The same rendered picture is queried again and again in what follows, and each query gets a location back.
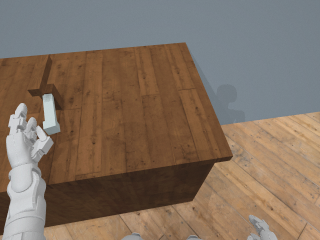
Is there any robot right hand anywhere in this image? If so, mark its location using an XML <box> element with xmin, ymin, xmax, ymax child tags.
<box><xmin>247</xmin><ymin>215</ymin><xmax>278</xmax><ymax>240</ymax></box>

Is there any counter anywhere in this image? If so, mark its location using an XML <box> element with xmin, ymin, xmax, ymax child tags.
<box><xmin>0</xmin><ymin>42</ymin><xmax>233</xmax><ymax>236</ymax></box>

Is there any left robot shin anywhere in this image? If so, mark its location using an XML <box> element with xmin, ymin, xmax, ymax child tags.
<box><xmin>131</xmin><ymin>232</ymin><xmax>141</xmax><ymax>237</ymax></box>

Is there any robot left hand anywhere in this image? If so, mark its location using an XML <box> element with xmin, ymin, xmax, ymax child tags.
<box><xmin>6</xmin><ymin>103</ymin><xmax>54</xmax><ymax>169</ymax></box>

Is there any tap lever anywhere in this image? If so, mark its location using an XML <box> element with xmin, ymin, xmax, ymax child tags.
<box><xmin>42</xmin><ymin>93</ymin><xmax>61</xmax><ymax>135</ymax></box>

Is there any left robot forearm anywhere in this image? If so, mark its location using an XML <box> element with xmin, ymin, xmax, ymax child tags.
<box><xmin>2</xmin><ymin>163</ymin><xmax>47</xmax><ymax>240</ymax></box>

